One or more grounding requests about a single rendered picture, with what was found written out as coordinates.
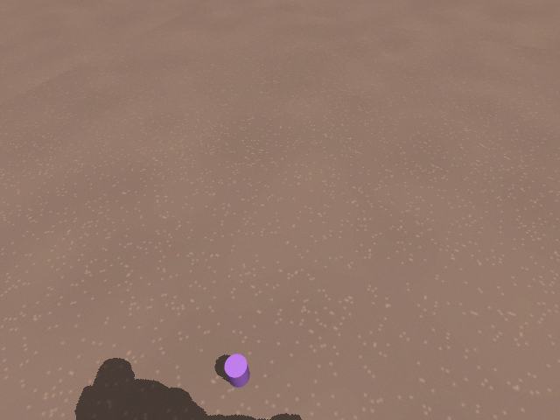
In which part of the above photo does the can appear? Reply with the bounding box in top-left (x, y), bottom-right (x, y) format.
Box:
top-left (224, 354), bottom-right (250, 388)

